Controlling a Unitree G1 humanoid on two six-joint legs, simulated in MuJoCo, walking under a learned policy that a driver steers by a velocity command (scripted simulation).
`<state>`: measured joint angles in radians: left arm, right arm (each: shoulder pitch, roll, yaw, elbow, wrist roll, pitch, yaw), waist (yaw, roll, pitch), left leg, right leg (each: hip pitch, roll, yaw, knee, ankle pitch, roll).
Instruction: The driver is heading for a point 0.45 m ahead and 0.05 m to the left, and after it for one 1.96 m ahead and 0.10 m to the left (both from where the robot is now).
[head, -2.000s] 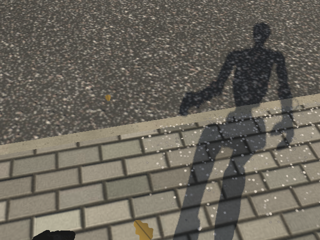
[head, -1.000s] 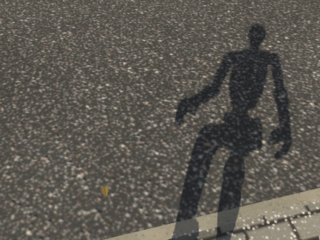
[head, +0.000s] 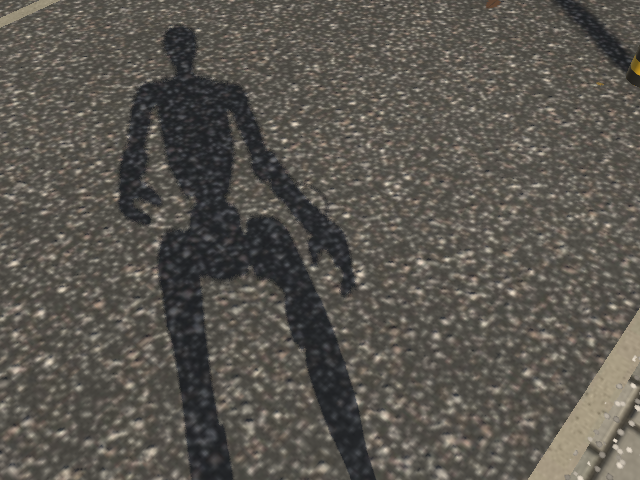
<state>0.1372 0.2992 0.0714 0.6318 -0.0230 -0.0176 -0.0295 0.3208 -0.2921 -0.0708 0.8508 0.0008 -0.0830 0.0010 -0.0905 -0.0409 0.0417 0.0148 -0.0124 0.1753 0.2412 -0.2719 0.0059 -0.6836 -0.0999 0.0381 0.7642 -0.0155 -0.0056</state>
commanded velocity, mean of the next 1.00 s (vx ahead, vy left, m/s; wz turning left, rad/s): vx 0.22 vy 0.00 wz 0.17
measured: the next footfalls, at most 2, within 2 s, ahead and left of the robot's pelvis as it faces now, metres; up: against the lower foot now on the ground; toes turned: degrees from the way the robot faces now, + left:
right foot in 0.14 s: +0.25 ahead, -0.14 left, +0.00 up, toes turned -6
left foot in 0.62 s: +0.43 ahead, +0.07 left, +0.00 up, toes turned +5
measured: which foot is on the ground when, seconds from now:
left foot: down 0.00-0.14, up 0.16-0.60, down 0.62-1.00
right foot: up 0.00-0.12, down 0.14-0.62, up 0.64-1.00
